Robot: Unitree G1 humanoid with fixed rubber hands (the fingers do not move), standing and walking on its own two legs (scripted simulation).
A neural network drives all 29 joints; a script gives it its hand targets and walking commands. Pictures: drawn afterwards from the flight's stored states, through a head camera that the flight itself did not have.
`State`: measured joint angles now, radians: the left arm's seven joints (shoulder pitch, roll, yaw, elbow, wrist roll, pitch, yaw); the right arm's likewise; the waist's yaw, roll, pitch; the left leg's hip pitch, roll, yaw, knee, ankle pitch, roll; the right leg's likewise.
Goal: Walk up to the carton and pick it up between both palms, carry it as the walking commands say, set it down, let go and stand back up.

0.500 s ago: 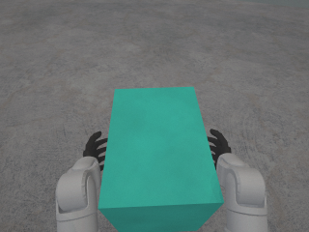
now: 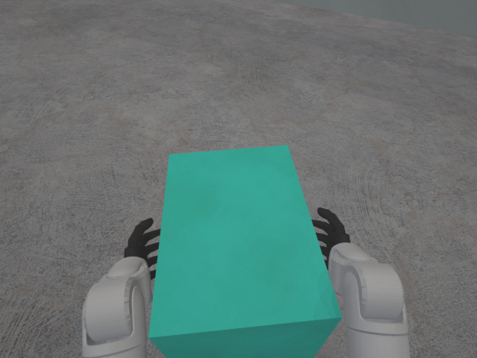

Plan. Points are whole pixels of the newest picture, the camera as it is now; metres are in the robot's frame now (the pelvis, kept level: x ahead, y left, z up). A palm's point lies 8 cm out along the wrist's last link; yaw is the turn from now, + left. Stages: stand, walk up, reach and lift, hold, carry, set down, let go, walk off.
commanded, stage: carry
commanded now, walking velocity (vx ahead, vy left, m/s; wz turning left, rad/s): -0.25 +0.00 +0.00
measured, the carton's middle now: (238, 261) +0.30 +0.01 +0.01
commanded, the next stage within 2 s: none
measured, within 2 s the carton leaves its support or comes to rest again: neither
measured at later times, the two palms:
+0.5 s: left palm out of the picture +0.06 +0.16 +0.09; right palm out of the picture +0.04 -0.14 +0.09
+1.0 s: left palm out of the picture -0.14 +0.24 +0.07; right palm out of the picture -0.14 -0.06 +0.08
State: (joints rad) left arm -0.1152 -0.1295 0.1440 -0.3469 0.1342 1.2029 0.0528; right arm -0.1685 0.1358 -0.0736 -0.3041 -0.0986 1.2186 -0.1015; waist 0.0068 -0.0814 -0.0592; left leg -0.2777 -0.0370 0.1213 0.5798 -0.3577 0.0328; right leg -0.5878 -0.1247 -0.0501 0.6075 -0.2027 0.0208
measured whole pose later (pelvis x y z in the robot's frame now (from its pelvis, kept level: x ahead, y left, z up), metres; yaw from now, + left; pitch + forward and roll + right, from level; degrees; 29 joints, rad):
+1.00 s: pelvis -0.41 +0.09 +0.00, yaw -1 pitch +4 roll +2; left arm -0.16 -0.13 0.15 -0.35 0.13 1.19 0.05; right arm -0.19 0.14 -0.09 -0.34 -0.10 1.22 -0.10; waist -0.01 -0.06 -0.03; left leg -0.29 -0.02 0.14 0.58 -0.36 0.01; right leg -0.56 -0.16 -0.13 0.57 -0.09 0.00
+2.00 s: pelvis -0.61 +0.17 +0.01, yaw -4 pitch +2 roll +0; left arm -0.13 -0.13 0.14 -0.33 0.13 1.23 0.06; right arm -0.15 0.13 -0.08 -0.31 -0.11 1.25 -0.10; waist 0.02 -0.02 -0.07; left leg -0.31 0.04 0.11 0.54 -0.26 0.01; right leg -0.24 -0.07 -0.14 0.54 -0.33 0.01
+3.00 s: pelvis -0.16 +0.18 +0.03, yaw +2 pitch +3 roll +2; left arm -0.13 -0.13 0.12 -0.40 0.09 1.21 0.08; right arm -0.13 0.13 -0.07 -0.42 -0.12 1.24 -0.10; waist 0.05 -0.02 -0.01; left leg -0.55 0.06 0.12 0.72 -0.25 -0.02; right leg -0.04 -0.07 -0.14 0.26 -0.26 0.00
